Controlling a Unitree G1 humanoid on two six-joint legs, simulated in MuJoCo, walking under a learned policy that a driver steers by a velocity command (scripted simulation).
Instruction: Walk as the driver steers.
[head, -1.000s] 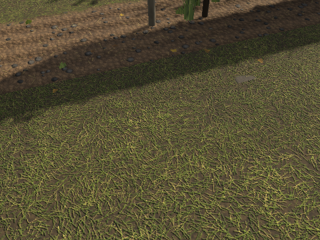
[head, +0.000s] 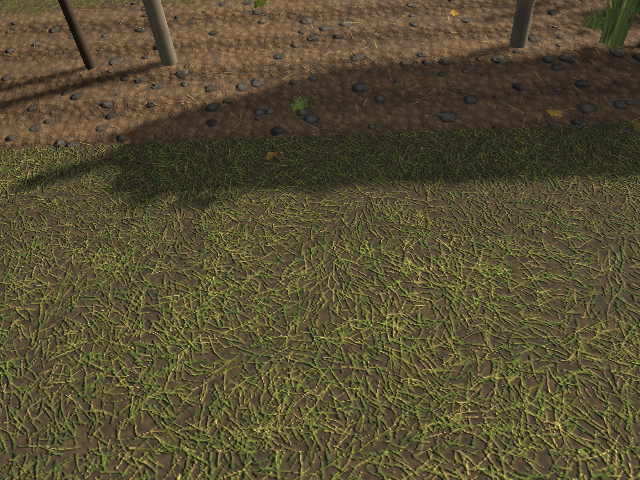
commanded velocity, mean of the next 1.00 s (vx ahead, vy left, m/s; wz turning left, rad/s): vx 0.29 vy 0.00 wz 0.26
